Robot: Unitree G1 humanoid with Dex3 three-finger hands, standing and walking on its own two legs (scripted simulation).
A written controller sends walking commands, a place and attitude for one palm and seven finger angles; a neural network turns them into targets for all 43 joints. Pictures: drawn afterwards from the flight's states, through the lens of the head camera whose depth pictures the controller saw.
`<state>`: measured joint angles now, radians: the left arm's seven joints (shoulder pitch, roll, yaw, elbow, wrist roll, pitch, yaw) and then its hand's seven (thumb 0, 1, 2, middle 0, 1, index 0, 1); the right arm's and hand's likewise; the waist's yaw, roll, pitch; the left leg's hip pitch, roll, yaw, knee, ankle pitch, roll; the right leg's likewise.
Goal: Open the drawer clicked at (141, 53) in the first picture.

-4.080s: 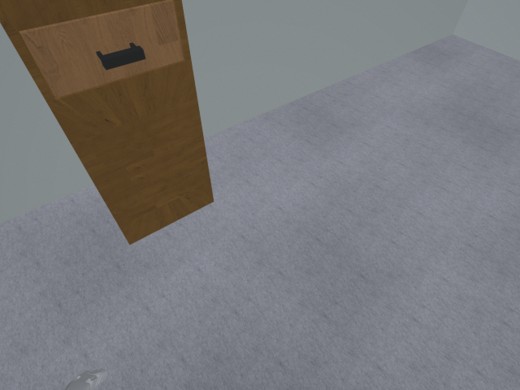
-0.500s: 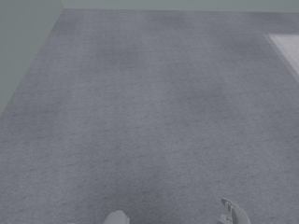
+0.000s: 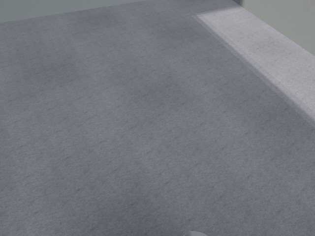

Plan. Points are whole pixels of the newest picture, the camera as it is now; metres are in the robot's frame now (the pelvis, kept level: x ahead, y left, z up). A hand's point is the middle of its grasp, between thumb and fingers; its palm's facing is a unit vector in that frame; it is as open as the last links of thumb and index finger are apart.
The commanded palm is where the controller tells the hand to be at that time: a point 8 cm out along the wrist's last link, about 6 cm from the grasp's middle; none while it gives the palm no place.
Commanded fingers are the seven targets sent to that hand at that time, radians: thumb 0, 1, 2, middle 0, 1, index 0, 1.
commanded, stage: walk to a spot facing it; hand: left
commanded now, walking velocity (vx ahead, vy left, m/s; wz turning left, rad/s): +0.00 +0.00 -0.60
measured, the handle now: out of the picture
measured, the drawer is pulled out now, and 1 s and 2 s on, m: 0.00 0.00 0.00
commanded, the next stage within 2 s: turn to face it in 1.22 s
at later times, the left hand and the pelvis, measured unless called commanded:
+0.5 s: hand out of the picture +0.10 +0.13 -0.15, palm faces -0.19 -0.95 -0.23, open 7.4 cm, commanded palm none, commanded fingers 0.00 0.90 0.90 -0.20 -0.30 -0.20 -0.30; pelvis +0.01 -0.05 +0.01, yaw -15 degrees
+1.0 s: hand (110, 181) +0.29 +0.16 -0.17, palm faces -0.49 -0.85 -0.20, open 7.4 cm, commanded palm none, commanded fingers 0.00 0.90 0.90 -0.20 -0.30 -0.20 -0.30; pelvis +0.14 +0.00 +0.01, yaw -34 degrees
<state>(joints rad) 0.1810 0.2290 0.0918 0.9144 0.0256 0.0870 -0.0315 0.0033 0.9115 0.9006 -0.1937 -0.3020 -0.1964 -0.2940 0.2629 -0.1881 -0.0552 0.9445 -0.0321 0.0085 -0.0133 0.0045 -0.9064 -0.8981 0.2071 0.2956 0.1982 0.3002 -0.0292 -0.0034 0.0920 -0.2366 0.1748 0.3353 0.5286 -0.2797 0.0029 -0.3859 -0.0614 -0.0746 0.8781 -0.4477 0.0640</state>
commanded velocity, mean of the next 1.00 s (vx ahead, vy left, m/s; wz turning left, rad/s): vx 0.13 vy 0.00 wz -0.58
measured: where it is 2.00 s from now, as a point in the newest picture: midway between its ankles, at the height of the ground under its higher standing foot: (172, 234)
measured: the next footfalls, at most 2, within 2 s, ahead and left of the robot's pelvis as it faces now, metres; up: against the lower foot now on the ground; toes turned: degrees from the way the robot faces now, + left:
right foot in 0.08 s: +0.02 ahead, -0.13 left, +0.00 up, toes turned -10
left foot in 0.72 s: +0.18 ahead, +0.06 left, +0.00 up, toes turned -20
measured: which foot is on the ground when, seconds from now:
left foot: down 0.00-0.08, up 0.10-0.70, down 0.72-1.00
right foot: up 0.00-0.06, down 0.08-0.72, up 0.74-1.00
